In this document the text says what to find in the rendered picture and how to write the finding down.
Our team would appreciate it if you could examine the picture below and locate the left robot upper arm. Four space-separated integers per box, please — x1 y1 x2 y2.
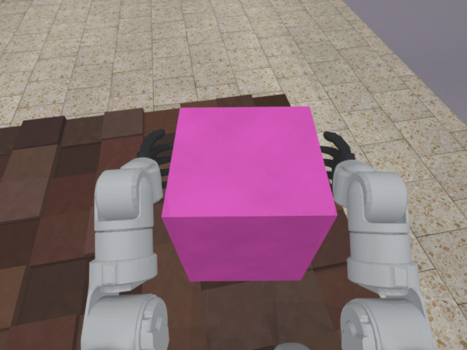
82 294 169 350

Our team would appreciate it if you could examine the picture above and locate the right robot upper arm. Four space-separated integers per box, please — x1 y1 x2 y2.
340 298 434 350

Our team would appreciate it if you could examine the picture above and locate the right robot forearm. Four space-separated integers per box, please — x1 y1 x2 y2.
333 160 435 350

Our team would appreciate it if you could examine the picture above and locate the carton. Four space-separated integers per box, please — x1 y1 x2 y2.
161 106 338 281

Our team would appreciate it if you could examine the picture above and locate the robot left hand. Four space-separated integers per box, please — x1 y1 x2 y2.
136 129 174 189

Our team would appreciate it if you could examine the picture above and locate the robot right hand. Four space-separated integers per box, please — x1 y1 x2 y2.
320 131 355 192

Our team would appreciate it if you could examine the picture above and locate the left robot forearm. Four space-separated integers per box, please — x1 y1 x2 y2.
81 157 163 350

